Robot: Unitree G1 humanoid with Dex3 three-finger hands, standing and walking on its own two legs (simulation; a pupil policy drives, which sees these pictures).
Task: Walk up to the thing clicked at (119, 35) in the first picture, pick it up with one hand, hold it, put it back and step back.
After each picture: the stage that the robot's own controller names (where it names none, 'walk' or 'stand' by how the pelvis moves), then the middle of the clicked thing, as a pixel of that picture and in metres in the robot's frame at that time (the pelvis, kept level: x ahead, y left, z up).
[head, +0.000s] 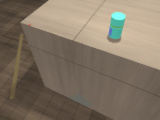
stand; (116, 26) +0.68 -0.14 +0.01
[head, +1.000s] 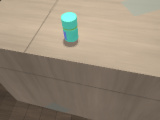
walk; (70, 27) +0.59 +0.11 +0.04
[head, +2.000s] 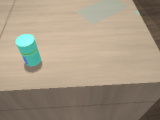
stand; (29, 50) +0.46 +0.23 +0.04
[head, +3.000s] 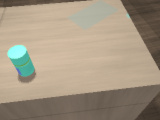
stand; (22, 61) +0.43 +0.26 +0.02
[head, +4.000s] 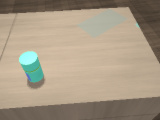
stand; (32, 67) +0.42 +0.23 +0.01
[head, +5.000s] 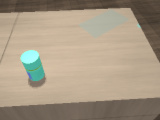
stand; (33, 66) +0.42 +0.22 +0.01
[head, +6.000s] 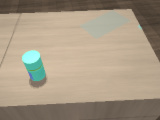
stand; (34, 66) +0.43 +0.22 +0.01
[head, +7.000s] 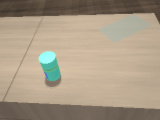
rise first; (50, 66) +0.43 +0.20 +0.02
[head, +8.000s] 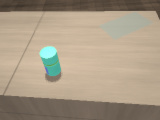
go down; (51, 61) +0.45 +0.19 +0.02
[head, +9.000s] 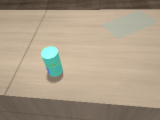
go down; (52, 62) +0.44 +0.19 +0.02
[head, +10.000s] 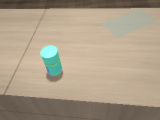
go down; (52, 61) +0.44 +0.19 +0.02
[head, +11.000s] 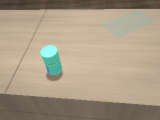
go down; (52, 60) +0.44 +0.20 +0.02
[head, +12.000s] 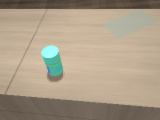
go down; (53, 61) +0.44 +0.19 +0.02
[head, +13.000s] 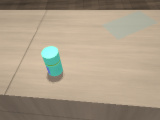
go down; (52, 61) +0.44 +0.19 +0.02
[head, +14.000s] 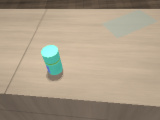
go down; (52, 60) +0.44 +0.19 +0.02
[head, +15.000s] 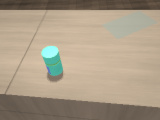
go down; (52, 61) +0.44 +0.19 +0.02
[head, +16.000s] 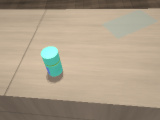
go down; (52, 61) +0.44 +0.19 +0.02
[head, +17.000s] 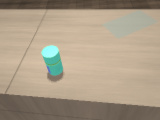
go down; (53, 61) +0.44 +0.19 +0.02
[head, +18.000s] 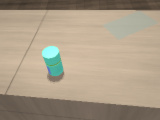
go down; (53, 61) +0.44 +0.19 +0.02
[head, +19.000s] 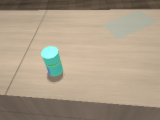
go down; (52, 61) +0.44 +0.19 +0.02
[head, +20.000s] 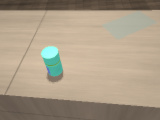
go down; (52, 61) +0.44 +0.19 +0.02
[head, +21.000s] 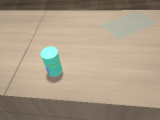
go down; (52, 62) +0.44 +0.19 +0.02
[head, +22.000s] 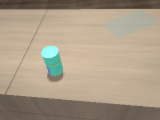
go down; (53, 61) +0.44 +0.19 +0.02
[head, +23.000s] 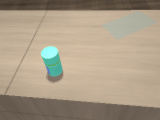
go down; (52, 61) +0.44 +0.19 +0.02
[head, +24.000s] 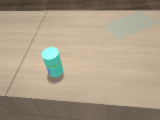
go down; (53, 62) +0.43 +0.19 +0.02
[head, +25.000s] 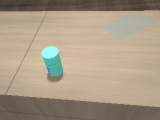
go down; (53, 61) +0.44 +0.19 +0.02
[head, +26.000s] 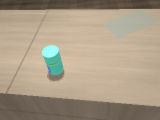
go down; (53, 60) +0.44 +0.19 +0.02
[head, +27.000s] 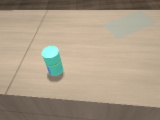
go down; (53, 61) +0.44 +0.19 +0.02
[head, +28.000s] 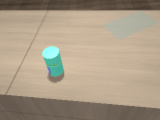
go down; (53, 61) +0.44 +0.19 +0.02
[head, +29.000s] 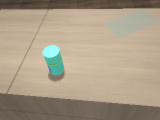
go down; (54, 60) +0.44 +0.19 +0.02
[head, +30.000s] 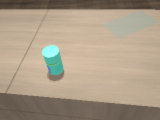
go down; (53, 60) +0.44 +0.19 +0.02
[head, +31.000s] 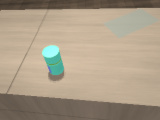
go down; (53, 60) +0.44 +0.19 +0.02
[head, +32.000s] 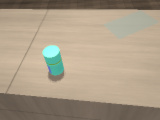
go down; (54, 60) +0.44 +0.19 +0.02
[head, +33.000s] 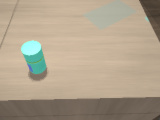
go down; (34, 58) +0.44 +0.18 +0.03
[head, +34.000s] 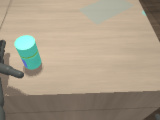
close in; (29, 53) +0.45 +0.20 +0.04
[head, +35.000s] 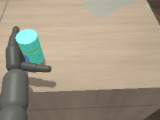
close; (31, 48) +0.45 +0.19 +0.07
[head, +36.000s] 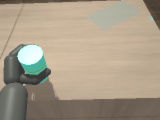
lift; (35, 65) +0.35 +0.17 +0.12
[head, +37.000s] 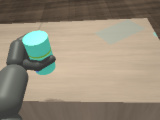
lift; (40, 53) +0.33 +0.15 +0.21
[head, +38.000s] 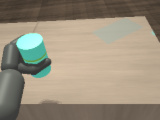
crouch; (35, 56) +0.33 +0.16 +0.20
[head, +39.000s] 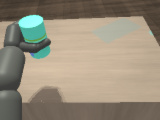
crouch; (36, 37) +0.39 +0.16 +0.22
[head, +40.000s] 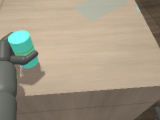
lower; (24, 50) +0.44 +0.19 +0.07
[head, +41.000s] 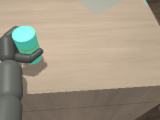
lower; (28, 46) +0.44 +0.17 +0.08
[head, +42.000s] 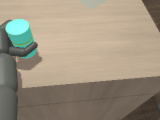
lower; (22, 40) +0.47 +0.18 +0.08
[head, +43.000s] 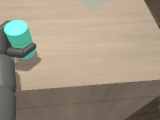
lower; (21, 40) +0.46 +0.19 +0.08
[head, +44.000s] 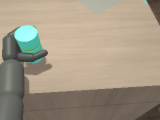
open; (30, 45) +0.45 +0.17 +0.08
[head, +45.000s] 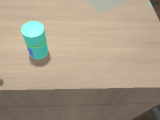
sink last; (36, 41) +0.45 +0.16 +0.07
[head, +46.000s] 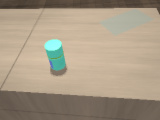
sink last; (55, 55) +0.46 +0.17 +0.05
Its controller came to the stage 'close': yes
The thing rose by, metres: 0.20
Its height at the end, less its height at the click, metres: +0.00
